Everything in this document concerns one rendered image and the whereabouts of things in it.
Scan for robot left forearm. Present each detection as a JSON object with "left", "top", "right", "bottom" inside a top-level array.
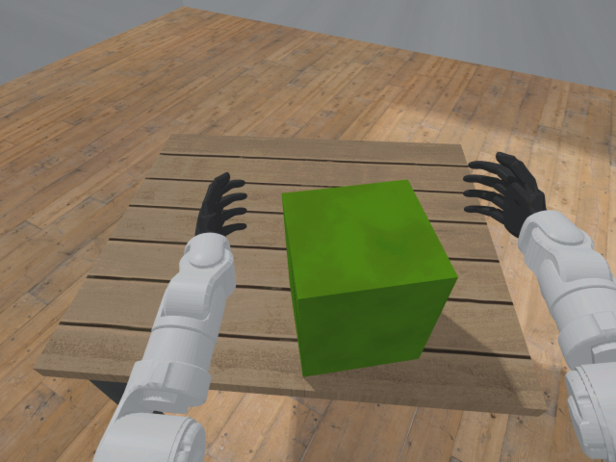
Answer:
[{"left": 92, "top": 233, "right": 236, "bottom": 462}]

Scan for left robot upper arm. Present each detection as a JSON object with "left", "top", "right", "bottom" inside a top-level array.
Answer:
[{"left": 96, "top": 411, "right": 206, "bottom": 462}]

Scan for carton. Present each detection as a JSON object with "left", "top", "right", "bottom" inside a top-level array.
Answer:
[{"left": 282, "top": 179, "right": 458, "bottom": 377}]

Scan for robot right hand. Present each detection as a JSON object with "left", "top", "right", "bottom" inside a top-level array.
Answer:
[{"left": 463, "top": 152, "right": 547, "bottom": 238}]

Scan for table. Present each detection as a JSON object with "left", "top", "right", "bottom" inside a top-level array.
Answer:
[{"left": 33, "top": 134, "right": 548, "bottom": 417}]

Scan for robot right forearm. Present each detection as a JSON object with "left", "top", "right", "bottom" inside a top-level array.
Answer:
[{"left": 518, "top": 210, "right": 616, "bottom": 371}]

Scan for robot left hand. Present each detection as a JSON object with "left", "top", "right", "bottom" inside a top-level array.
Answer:
[{"left": 194, "top": 172, "right": 247, "bottom": 237}]

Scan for right robot upper arm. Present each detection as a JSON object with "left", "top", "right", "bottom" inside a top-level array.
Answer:
[{"left": 565, "top": 362, "right": 616, "bottom": 462}]

